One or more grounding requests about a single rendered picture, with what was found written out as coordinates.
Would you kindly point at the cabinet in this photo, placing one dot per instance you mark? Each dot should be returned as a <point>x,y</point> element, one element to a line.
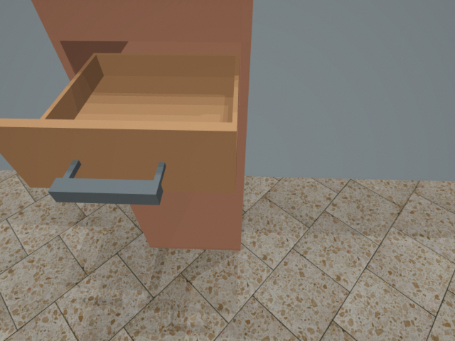
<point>79,28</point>

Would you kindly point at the drawer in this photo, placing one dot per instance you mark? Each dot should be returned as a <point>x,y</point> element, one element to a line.
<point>123,113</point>

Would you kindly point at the handle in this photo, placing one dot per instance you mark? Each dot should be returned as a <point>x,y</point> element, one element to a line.
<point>107,191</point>

